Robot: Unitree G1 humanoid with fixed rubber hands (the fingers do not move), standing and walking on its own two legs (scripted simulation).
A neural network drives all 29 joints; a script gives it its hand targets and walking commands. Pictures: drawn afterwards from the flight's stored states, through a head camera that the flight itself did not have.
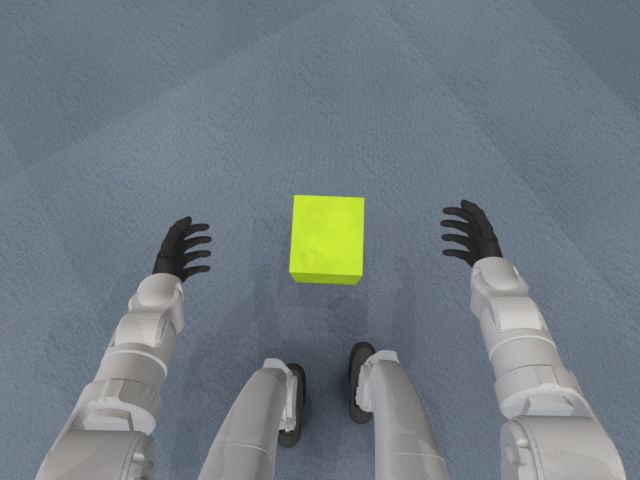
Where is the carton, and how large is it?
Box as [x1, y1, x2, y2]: [289, 195, 363, 284]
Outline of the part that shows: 294,195 289,272 293,278 298,282 355,284 361,276 362,271 363,198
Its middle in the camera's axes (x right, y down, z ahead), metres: +0.02 +0.00 +1.01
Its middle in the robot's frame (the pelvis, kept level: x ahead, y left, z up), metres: +0.48 +0.01 -0.59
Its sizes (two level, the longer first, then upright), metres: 0.188 0.169 0.213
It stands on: the floor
